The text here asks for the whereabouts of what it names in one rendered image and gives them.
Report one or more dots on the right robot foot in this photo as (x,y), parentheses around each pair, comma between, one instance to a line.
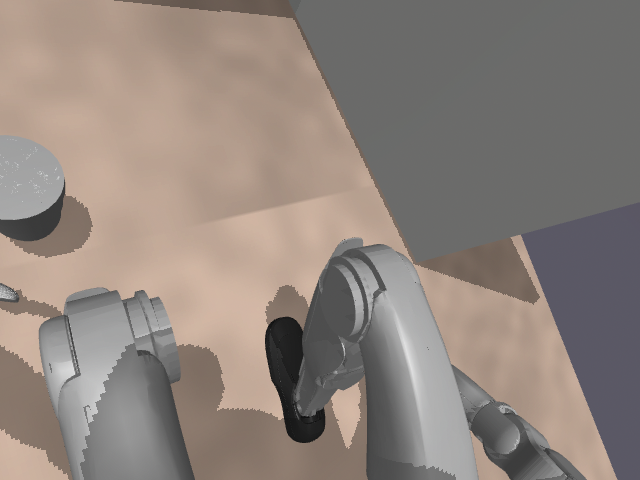
(283,344)

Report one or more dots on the right robot arm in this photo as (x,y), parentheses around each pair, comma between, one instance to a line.
(518,448)

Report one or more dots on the left robot hand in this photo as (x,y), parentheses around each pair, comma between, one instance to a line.
(7,294)

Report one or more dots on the right robot hand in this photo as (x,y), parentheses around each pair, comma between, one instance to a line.
(474,398)

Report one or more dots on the cup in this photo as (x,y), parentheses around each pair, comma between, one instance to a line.
(32,188)

